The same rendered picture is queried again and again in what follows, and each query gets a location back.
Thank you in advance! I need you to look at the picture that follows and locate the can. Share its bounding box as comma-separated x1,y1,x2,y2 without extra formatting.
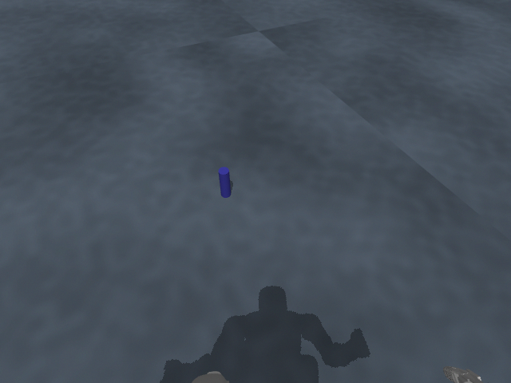
218,167,231,198

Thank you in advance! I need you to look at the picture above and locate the right robot hand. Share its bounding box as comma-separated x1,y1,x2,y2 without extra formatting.
443,366,483,383

